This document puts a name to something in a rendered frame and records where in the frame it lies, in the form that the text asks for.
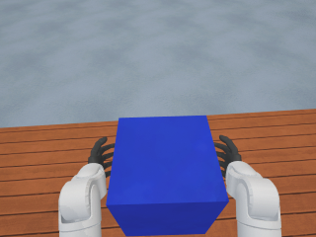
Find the robot left hand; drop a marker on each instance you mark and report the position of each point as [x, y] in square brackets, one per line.
[96, 155]

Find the carton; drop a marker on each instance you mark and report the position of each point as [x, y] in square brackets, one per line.
[165, 177]

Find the robot left forearm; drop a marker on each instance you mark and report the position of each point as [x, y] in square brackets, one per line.
[79, 203]

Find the robot right forearm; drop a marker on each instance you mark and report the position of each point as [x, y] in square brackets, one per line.
[257, 201]

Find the robot right hand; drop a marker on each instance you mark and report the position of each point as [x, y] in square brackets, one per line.
[231, 153]

